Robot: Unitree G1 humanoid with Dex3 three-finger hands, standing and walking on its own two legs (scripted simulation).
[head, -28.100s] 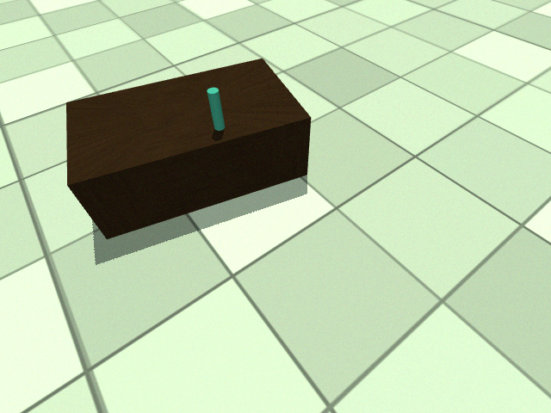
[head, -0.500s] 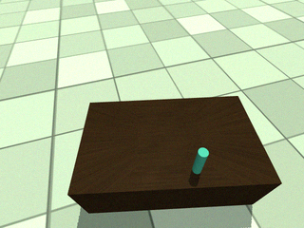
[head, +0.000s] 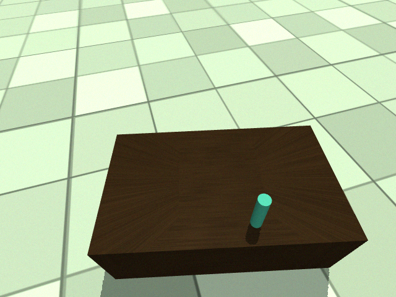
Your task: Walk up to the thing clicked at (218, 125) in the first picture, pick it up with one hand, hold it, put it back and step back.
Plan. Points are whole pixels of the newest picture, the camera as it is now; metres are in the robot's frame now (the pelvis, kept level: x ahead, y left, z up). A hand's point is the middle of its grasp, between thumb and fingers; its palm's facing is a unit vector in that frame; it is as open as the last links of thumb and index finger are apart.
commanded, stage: stand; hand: right
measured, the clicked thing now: (260, 211) +0.44 -0.19 -0.33
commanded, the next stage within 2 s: step back in 0.20 s
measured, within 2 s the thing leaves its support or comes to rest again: neither
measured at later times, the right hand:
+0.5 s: hand out of the picture +0.05 -0.28 -0.17, palm faces +0.00 +0.93 -0.38, open 7.4 cm
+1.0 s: hand out of the picture -0.06 -0.24 -0.17, palm faces +0.02 +0.91 -0.42, open 7.4 cm
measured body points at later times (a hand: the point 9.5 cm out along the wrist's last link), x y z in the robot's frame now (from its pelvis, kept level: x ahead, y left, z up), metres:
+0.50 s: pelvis -0.05 +0.00 -0.02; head +0.01 +0.00 +0.42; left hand +0.06 +0.32 -0.14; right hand +0.05 -0.32 -0.14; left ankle -0.02 +0.12 -0.74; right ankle +0.00 -0.13 -0.75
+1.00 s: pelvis -0.14 +0.03 -0.02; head -0.05 +0.04 +0.42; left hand +0.00 +0.34 -0.15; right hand -0.06 -0.29 -0.14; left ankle -0.11 +0.14 -0.75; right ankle -0.17 -0.09 -0.73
